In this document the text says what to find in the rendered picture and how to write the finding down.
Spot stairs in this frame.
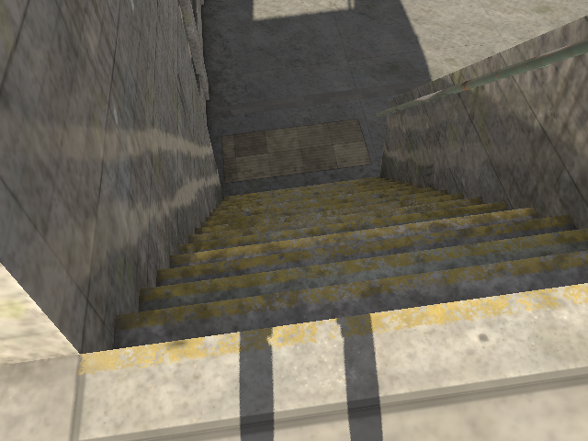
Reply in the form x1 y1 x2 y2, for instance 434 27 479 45
113 176 588 349

